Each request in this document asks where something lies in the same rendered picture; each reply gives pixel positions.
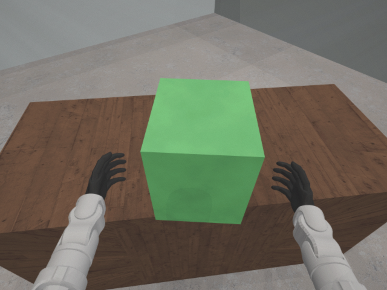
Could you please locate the robot left hand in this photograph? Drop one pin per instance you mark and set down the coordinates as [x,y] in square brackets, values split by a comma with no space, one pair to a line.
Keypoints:
[100,182]

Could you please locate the pedestal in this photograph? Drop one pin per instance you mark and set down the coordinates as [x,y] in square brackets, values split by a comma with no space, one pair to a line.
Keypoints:
[46,164]

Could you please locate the carton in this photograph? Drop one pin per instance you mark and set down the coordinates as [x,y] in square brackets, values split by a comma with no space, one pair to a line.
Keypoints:
[202,151]

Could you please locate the robot right hand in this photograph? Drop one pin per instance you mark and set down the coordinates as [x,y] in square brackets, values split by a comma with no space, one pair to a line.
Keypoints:
[299,192]

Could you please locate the robot left forearm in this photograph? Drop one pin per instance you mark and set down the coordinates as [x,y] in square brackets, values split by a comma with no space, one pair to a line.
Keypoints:
[75,250]

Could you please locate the robot right forearm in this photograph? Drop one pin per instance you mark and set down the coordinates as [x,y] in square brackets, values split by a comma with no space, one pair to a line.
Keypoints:
[327,266]

